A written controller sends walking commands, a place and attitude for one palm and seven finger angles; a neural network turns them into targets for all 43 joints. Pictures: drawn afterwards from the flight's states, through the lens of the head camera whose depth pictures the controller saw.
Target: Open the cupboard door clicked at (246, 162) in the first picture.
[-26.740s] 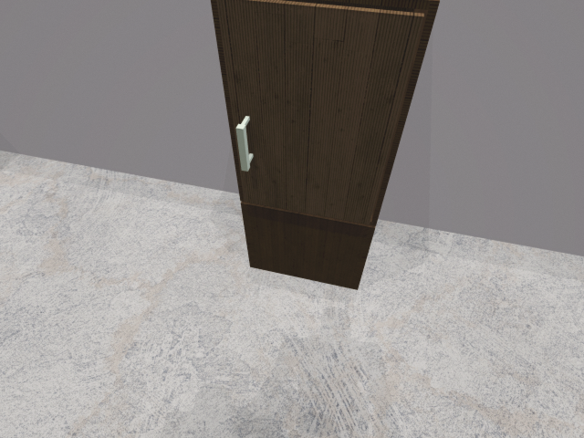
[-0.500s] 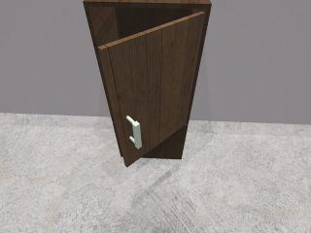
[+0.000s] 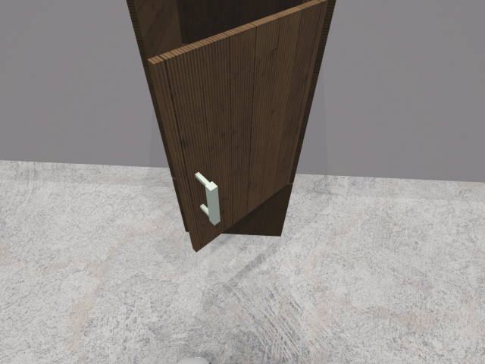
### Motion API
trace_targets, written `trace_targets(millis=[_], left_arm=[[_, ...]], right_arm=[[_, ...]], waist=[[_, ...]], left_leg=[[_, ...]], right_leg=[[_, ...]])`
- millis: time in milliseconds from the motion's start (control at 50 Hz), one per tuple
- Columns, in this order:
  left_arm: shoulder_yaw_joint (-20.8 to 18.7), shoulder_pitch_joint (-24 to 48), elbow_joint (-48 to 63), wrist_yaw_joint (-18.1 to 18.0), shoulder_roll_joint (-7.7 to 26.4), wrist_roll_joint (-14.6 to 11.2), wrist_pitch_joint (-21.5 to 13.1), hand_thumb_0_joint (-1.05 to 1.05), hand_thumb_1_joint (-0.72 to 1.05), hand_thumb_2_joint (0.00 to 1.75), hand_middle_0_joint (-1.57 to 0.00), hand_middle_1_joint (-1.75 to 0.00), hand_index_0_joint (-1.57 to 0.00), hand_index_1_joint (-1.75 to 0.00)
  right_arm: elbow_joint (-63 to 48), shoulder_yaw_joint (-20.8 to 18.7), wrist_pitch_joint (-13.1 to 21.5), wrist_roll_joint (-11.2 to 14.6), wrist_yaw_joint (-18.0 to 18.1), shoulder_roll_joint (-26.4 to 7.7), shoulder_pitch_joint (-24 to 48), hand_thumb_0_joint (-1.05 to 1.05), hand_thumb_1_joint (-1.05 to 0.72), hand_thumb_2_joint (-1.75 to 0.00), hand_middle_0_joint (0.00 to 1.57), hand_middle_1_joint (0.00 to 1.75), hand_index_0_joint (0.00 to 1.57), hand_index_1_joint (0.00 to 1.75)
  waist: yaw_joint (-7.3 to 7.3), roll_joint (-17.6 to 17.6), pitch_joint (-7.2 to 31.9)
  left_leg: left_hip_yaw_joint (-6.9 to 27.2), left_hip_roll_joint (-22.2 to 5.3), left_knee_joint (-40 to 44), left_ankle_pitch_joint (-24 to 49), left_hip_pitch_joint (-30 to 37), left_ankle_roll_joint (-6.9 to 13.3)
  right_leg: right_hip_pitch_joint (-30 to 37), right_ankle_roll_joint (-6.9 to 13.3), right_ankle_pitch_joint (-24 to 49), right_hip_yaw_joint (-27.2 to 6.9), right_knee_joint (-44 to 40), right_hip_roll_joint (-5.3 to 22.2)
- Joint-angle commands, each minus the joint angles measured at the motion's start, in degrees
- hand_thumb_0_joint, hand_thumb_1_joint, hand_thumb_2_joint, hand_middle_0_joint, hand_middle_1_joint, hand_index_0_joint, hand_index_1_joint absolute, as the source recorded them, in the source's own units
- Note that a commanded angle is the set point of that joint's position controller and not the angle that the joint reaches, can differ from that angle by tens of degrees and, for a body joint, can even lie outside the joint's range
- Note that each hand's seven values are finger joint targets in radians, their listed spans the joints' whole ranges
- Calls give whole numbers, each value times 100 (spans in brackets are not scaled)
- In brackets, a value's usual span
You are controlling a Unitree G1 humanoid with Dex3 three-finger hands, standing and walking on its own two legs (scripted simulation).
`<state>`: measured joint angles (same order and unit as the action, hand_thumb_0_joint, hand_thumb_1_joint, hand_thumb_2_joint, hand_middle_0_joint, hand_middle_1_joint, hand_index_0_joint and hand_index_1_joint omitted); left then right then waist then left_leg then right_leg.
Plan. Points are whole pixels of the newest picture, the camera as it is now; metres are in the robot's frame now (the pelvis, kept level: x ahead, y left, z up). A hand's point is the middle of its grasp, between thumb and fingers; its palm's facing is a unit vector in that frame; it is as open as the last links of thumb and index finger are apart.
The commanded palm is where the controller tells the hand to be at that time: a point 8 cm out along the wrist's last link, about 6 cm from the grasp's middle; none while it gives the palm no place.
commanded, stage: look to check the result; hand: left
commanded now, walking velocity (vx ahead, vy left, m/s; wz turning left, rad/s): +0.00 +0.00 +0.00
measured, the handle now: (207, 199) +0.47 +0.11 -0.08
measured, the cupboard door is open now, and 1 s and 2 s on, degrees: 45 45 45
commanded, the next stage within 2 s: walk to a spot facing it in 0.18 s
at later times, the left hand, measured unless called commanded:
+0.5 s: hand out of the picture -0.05 +0.16 -0.18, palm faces +0.03 -0.98 -0.19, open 7.3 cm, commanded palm none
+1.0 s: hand out of the picture +0.04 +0.18 -0.15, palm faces -0.23 -0.92 -0.32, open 7.3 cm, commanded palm none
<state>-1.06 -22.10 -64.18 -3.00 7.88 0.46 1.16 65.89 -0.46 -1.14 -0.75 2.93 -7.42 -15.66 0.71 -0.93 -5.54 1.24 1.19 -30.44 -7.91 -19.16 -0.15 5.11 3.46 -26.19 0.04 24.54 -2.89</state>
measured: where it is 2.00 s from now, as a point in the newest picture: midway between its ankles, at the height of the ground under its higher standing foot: outside the picture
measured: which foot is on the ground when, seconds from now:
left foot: down 0.00-0.74, up 0.76-1.00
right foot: down 0.00-1.00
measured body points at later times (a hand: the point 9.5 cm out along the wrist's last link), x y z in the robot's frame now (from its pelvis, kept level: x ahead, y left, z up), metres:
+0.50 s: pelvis +0.00 +0.00 +0.00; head +0.01 +0.00 +0.45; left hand -0.04 +0.21 -0.16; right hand +0.01 -0.24 -0.16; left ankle +0.10 +0.12 -0.73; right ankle -0.14 -0.08 -0.73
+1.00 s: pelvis -0.01 -0.02 +0.01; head +0.04 -0.06 +0.46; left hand +0.05 +0.23 -0.12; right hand +0.02 -0.29 -0.14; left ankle +0.03 +0.12 -0.64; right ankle -0.12 -0.06 -0.73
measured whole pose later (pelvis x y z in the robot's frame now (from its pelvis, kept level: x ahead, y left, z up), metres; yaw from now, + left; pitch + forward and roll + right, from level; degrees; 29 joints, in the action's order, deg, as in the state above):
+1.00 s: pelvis -0.01 -0.02 +0.01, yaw -20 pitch +1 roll +3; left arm -4.7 -20.5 -54.5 -2.3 10.8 1.7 2.0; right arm 53.3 -3.8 -3.6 -0.6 2.5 -11.6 -4.7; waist -2.3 -0.1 -5.8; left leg -0.6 -0.5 -64.1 -23.5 -30.9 -2.9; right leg -6.0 5.5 -22.1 -9.0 28.2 -5.3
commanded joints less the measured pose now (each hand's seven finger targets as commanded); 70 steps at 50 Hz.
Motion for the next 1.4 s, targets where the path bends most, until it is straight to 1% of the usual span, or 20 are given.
trace_targets(millis=[0, 280, 480, 600, 640, 680, 700, 720, 740, 780, 840, 920, 1080, 1140, 1160, 1180, 1200, 1220, 1300, 1380], left_arm=[[-61, -698, 22, -8, 495, -17, -72, 0, 90, 90, -20, -30, -20, -30], [-54, -665, 16, -19, 603, -8, -106, 0, 90, 90, -20, -30, -20, -30], [-338, -428, 482, 34, 736, 66, 90, 0, 90, 90, -20, -30, -20, -30], [-416, -429, 733, 180, 561, 62, 139, 0, 90, 90, -20, -30, -20, -30], [-433, -424, 794, 262, 473, 60, 157, 0, 90, 90, -20, -30, -20, -30], [-498, -745, 754, 326, 520, 72, 166, 0, 90, 90, -20, -30, -20, -30], [-556, -899, 748, 303, 815, 126, 138, 0, 90, 90, -20, -30, -20, -30], [-623, -745, 834, 226, 1338, 203, 83, 0, 90, 90, -20, -30, -20, -30], [-564, -526, 938, 134, 1296, 153, 64, 0, 90, 90, -20, -30, -20, -30], [-578, -87, 991, 85, 1222, 116, 23, 0, 90, 90, -20, -30, -20, -30], [-587, -335, 1000, 31, 1233, 106, -23, 0, 90, 90, -20, -30, -20, -30], [-596, -457, 1134, 9, 1258, 105, 3, 0, 90, 90, -20, -30, -20, -30], [-660, -221, 1447, -3, 1400, 168, -19, 0, 90, 90, -20, -30, -20, -30], [-665, 298, 1590, 33, 1445, 123, -40, 0, 90, 90, -20, -30, -20, -30], [-662, 399, 1651, 47, 1437, 33, -56, 0, 90, 90, -20, -30, -20, -30], [-621, 130, 1722, 103, 1106, -59, -54, 0, 90, 90, -20, -30, -20, -30], [-559, -100, 1743, 159, 1049, 3, -105, 0, 90, 90, -20, -30, -20, -30], [-526, 41, 1753, 207, 1131, 108, -50, 0, 90, 90, -20, -30, -20, -30], [-494, 468, 1745, 411, 949, 105, 124, 0, 90, 90, -20, -30, -20, -30], [-439, 880, 1840, 515, 841, 102, 190, 0, 90, 90, -20, -30, -20, -30]], right_arm=[[-182, -117, 70, -11, 48, -707, -258, 0, -90, -90, 20, 30, 20, 30], [-181, -109, 66, -9, 18, -779, -55, 0, -90, -90, 20, 30, 20, 30], [-552, -313, -20, -49, 126, -867, -183, 0, -90, -90, 20, 30, 20, 30], [-906, -483, 3, -108, 120, -1333, -205, 0, -90, -90, 20, 30, 20, 30], [-1078, -510, 17, -127, 77, -1395, -66, 0, -90, -90, 20, 30, 20, 30], [-1254, -526, -12, -147, 58, -1426, 286, 0, -90, -90, 20, 30, 20, 30], [-1384, -498, -54, -96, 42, -1170, 477, 0, -90, -90, 20, 30, 20, 30], [-1603, -423, -40, -59, 2, -748, 926, 0, -90, -90, 20, 30, 20, 30], [-1703, -421, -45, -91, -3, -943, 1286, 0, -90, -90, 20, 30, 20, 30], [-1536, -432, -65, -59, 1, -794, 965, 0, -90, -90, 20, 30, 20, 30], [-1630, -423, -58, -27, -11, -770, 1132, 0, -90, -90, 20, 30, 20, 30], [-1812, -406, -105, 5, 5, -833, 1430, 0, -90, -90, 20, 30, 20, 30], [-2244, -362, 20, 55, -30, -819, 1831, 0, -90, -90, 20, 30, 20, 30], [-2071, -373, 66, 87, -1, -905, 924, 0, -90, -90, 20, 30, 20, 30], [-1898, -407, 98, 62, 33, -1089, 279, 0, -90, -90, 20, 30, 20, 30], [-1892, -498, 179, -17, 59, -1649, -80, 0, -90, -90, 20, 30, 20, 30], [-1958, -433, 152, -6, 59, -1769, -152, 0, -90, -90, 20, 30, 20, 30], [-2062, -364, 149, -13, 85, -1712, 10, 0, -90, -90, 20, 30, 20, 30], [-2100, -231, 216, -72, 62, -1309, 369, 0, -90, -90, 20, 30, 20, 30], [-1937, -276, 237, -59, 21, -1371, 74, 0, -90, -90, 20, 30, 20, 30]], waist=[[-42, 70, -144], [-40, -22, -195], [41, -4, -148], [-84, 1290, 184], [-177, 1218, 551], [-453, 872, 726], [-584, -268, 551], [-688, -1938, 107], [-660, -1609, -75], [-308, -421, 41], [-407, -604, 381], [-433, -834, 342], [-433, -572, 470], [116, -353, 814], [358, -128, 1158], [322, 1349, 1615], [70, 1710, 1474], [43, 874, 1050], [-206, 1020, 742], [-104, 925, 744]], left_leg=[[636, -569, 455, 604, 989, 444], [478, -509, 341, 631, 1023, 404], [-136, -781, -462, 705, 625, 249], [1345, -1971, 962, -819, 561, 813], [1195, -2191, 1310, -1308, 301, 873], [455, -1911, 821, -1376, -477, 557], [-211, -1250, -395, -1590, -1113, 184], [-838, -273, -1914, -2012, -2089, -257], [-179, -318, -2693, -2180, -2016, -150], [-90, -422, -3384, -1908, -2132, -172], [-223, -321, -3461, -1816, -2199, -227], [-90, -189, -3516, -1556, -2182, -248], [18, -26, -2245, -1717, -1526, -194], [-139, 160, -328, -882, 240, -134], [97, -281, 378, 422, 1633, 34], [1985, -2117, 562, 2340, 2785, 771], [2719, -3158, 786, 3311, 2365, 1440], [2540, -3165, 787, 3415, 1901, 1549], [512, -1937, 819, 3155, 1217, 851], [-134, -1784, 909, 2823, 1272, 800]], right_leg=[[-1407, -96, 1552, -266, -593, 637], [-1474, -191, 1976, -263, -646, 746], [-1757, -53, 3406, -937, 137, 756], [-2485, -81, 128, -385, 1471, -56], [-2162, -88, -603, -12, 1849, 44], [-1289, -66, -6, 20, 853, 188], [-1047, 53, -13, -1007, -421, 706], [-1039, 295, 964, -2941, -1226, 1949], [-1380, 215, 3060, -2944, -915, 2019], [-683, 505, 5666, -2088, 117, 1662], [71, 322, 6854, -1833, 424, 1388], [35, 264, 6517, -2036, 295, 1251], [-124, 743, 6447, -2782, 433, 1268], [-922, 352, 6493, -2455, 1009, 796], [-1734, 68, 5375, -2195, 1466, 536], [-3027, -328, 1610, -1465, 2878, -229], [-3388, -516, -1138, -715, 4184, -159], [-3693, -587, -1014, -709, 4810, 112], [-3729, -719, 68, -284, 4926, 450], [-3644, -730, 447, 86, 4065, 572]])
